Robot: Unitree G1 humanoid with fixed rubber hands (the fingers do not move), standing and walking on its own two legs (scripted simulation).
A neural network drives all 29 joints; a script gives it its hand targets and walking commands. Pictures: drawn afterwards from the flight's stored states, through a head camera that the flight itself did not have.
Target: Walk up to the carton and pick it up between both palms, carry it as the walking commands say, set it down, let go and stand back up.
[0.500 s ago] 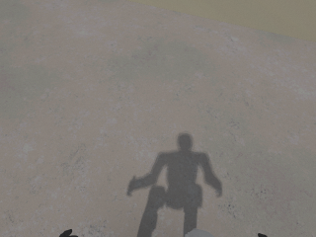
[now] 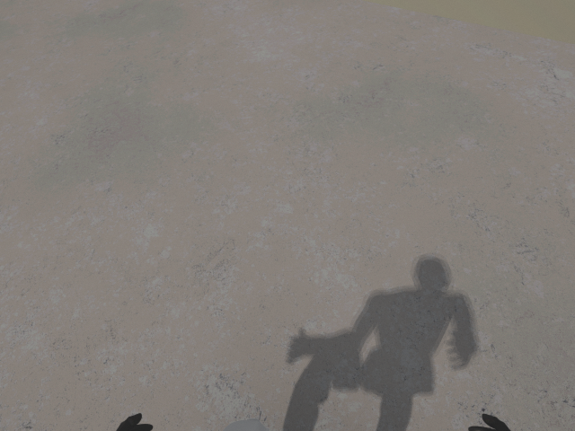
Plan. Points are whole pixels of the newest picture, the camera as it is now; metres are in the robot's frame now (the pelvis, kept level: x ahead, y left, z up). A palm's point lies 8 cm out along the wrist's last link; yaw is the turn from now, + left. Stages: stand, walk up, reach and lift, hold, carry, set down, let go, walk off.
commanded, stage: walk up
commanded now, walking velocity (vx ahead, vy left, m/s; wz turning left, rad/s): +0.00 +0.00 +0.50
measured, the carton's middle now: out of the picture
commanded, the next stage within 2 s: none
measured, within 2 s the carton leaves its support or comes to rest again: neither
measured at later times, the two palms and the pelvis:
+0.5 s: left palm out of the picture +0.04 +0.27 -0.10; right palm (483, 422) +0.16 -0.24 -0.14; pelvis +0.00 +0.00 -0.01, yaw +13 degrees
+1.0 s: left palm out of the picture -0.02 +0.28 -0.12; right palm (444, 387) +0.20 -0.19 -0.11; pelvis +0.01 +0.00 +0.00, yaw +28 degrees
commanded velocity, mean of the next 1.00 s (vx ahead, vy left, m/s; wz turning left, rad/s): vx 0.01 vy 0.00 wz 0.51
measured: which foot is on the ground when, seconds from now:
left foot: up 0.00-0.06, down 0.08-0.46, up 0.48-0.80, down 0.82-1.00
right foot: down 0.00-0.10, up 0.12-0.44, down 0.46-0.82, up 0.84-1.00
